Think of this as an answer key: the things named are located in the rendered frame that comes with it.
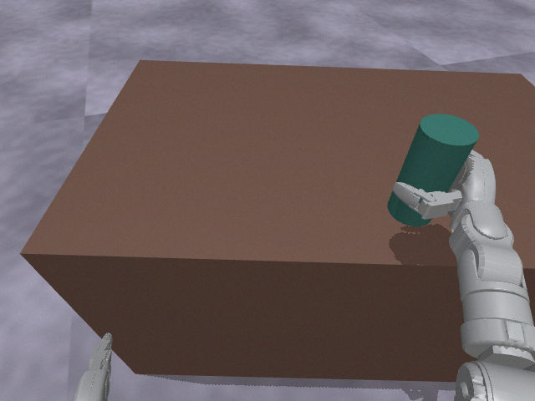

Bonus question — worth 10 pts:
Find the right robot arm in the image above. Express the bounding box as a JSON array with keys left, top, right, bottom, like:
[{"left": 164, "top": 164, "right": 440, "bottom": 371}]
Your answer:
[{"left": 449, "top": 200, "right": 535, "bottom": 401}]

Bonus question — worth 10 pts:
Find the left robot hand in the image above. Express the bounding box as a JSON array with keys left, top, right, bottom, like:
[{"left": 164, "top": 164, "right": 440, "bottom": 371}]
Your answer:
[{"left": 74, "top": 332, "right": 113, "bottom": 401}]

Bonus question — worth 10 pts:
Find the right robot hand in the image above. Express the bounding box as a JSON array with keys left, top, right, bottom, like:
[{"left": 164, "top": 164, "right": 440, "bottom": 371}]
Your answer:
[{"left": 393, "top": 150, "right": 496, "bottom": 220}]

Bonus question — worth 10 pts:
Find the can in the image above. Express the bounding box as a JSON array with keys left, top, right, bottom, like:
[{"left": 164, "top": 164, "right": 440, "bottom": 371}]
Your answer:
[{"left": 387, "top": 114, "right": 479, "bottom": 226}]

